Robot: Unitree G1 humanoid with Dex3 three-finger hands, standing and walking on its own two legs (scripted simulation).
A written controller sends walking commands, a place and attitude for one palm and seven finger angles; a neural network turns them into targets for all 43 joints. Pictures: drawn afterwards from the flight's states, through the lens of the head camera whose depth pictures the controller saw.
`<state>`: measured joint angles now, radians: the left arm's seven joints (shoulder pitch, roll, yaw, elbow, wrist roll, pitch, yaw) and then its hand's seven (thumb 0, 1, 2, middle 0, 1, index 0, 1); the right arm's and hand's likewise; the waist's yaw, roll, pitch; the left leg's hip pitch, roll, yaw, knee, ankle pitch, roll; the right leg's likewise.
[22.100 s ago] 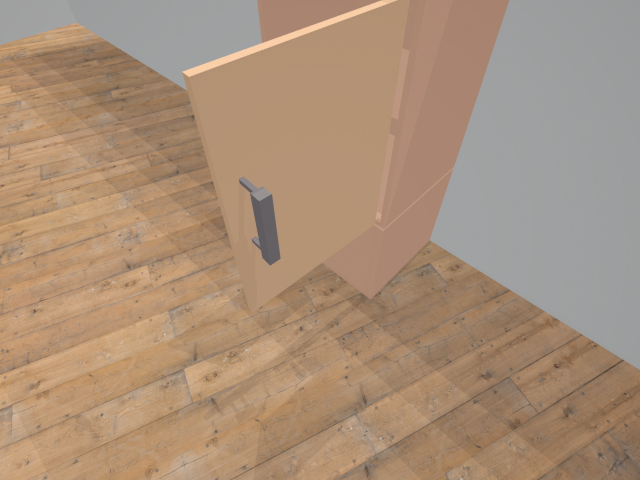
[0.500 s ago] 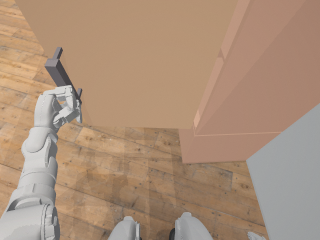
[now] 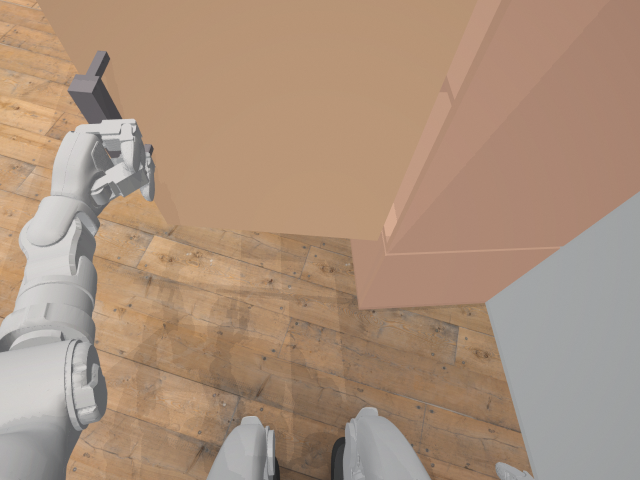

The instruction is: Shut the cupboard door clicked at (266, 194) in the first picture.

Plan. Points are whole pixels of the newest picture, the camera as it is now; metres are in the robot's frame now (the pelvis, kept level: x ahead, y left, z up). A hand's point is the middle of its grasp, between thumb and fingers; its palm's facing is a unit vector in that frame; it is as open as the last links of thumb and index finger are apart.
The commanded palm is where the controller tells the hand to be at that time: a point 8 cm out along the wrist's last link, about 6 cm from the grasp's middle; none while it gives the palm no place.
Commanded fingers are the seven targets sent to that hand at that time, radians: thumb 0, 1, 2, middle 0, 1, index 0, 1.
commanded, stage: push the door shut along its arc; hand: left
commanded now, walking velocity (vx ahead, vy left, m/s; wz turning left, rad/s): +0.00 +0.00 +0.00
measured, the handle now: (122, 125) +0.54 +0.25 +0.06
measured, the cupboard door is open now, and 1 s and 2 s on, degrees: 83 71 61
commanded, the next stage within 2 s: pull the fist back off the door in 1.44 s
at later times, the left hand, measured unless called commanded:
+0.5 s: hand (172, 133) +0.52 +0.18 +0.07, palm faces -0.26 -0.97 -0.01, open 3.1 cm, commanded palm +0.53 +0.21 +0.06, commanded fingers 0.00 0.90 0.90 -1.30 -1.50 -1.30 -1.50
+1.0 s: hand (208, 102) +0.58 +0.14 +0.07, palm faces -0.37 -0.93 -0.01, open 3.1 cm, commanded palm +0.59 +0.17 +0.06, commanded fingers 0.00 0.90 0.90 -1.30 -1.50 -1.30 -1.50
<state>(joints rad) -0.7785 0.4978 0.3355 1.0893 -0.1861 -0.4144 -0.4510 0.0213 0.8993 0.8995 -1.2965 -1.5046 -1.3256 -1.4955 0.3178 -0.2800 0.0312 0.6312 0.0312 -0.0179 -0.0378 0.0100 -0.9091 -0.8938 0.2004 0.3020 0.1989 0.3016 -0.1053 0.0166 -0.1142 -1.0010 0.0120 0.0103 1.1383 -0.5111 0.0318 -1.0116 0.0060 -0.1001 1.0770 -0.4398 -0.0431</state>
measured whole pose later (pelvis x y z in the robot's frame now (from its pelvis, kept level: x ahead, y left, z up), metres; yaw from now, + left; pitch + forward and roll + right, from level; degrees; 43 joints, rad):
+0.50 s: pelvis -0.01 +0.01 -0.01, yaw -1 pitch +26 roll -4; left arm -1.05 0.62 0.32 1.23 -0.11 -0.33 -0.50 0.02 0.90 0.90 -1.30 -1.50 -1.30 -1.50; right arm 0.37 -0.29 0.05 0.65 0.01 -0.03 -0.03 0.01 -0.91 -0.89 0.20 0.30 0.20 0.30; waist -0.20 0.03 -0.11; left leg -1.13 0.03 0.00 1.20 -0.52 0.04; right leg -1.13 0.02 -0.11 1.10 -0.43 -0.03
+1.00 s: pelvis +0.01 +0.01 -0.02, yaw -3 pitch +29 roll -4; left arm -1.20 0.69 0.34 1.29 -0.05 -0.24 -0.55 0.02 0.89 0.91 -1.29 -1.50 -1.30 -1.50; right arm 0.40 -0.27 0.06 0.64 0.00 -0.02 -0.03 0.01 -0.91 -0.89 0.20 0.30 0.20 0.30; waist -0.27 0.05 -0.10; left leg -1.19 0.05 0.02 1.24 -0.56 0.05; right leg -1.19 0.04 -0.09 1.13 -0.45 -0.03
